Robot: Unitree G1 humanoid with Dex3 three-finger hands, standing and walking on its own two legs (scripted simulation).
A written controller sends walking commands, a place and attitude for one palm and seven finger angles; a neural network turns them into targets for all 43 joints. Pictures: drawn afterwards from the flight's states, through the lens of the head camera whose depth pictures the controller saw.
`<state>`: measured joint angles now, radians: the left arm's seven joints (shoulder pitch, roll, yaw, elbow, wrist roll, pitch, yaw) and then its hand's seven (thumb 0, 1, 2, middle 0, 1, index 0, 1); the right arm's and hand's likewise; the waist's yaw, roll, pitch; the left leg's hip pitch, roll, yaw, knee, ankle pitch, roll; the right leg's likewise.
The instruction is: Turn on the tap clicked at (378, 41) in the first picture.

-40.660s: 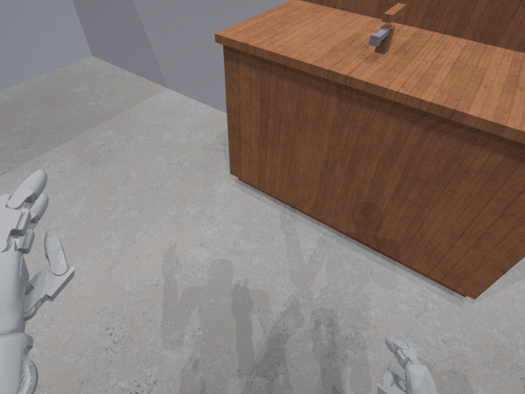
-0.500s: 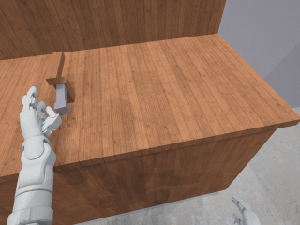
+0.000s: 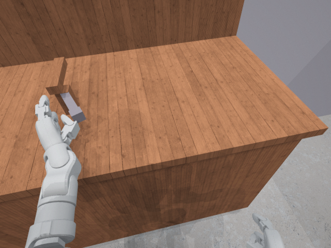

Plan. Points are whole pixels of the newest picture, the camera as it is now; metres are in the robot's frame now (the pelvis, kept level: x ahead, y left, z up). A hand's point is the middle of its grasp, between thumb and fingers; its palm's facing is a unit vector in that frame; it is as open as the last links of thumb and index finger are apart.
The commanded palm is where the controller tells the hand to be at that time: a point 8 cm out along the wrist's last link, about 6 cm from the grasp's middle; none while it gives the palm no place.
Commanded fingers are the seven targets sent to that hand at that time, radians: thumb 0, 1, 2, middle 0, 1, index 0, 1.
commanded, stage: push the lever round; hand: left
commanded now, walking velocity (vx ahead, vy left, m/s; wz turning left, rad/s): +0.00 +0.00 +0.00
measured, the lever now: (77, 115) +0.39 +0.25 +0.12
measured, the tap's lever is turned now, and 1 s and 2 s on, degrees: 24 56 74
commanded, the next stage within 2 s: lift the hand up off the lever in 1.88 s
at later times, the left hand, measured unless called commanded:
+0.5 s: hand (88, 119) +0.38 +0.22 +0.12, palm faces +0.69 -0.72 -0.06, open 8.0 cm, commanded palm +0.34 +0.24 +0.12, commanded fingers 0.00 0.90 0.90 -0.15 -0.15 -0.15 -0.15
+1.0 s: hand (105, 110) +0.41 +0.19 +0.12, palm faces +0.75 -0.65 -0.09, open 7.5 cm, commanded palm +0.36 +0.21 +0.12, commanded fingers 0.00 0.90 0.90 -0.15 -0.15 -0.15 -0.15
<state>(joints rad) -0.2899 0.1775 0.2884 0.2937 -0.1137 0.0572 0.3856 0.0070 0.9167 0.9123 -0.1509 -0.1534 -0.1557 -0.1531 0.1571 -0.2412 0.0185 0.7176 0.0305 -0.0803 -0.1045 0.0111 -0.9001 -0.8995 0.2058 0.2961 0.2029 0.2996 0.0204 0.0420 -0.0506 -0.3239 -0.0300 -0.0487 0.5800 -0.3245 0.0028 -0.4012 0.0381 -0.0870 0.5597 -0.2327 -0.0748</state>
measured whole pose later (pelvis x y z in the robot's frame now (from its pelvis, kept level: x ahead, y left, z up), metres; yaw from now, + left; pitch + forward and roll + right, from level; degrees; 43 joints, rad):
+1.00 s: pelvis +0.01 +0.00 +0.00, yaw +0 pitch +6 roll +0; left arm -0.52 -0.01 0.21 0.44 0.03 0.16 0.80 0.01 0.96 0.93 -0.15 -0.15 -0.15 -0.15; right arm 0.12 -0.20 -0.02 0.76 -0.04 0.02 -0.04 0.01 -0.90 -0.90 0.21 0.30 0.20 0.30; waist 0.02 0.03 -0.08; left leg -0.34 -0.03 -0.05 0.58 -0.34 -0.01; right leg -0.42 0.04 -0.09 0.57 -0.25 -0.08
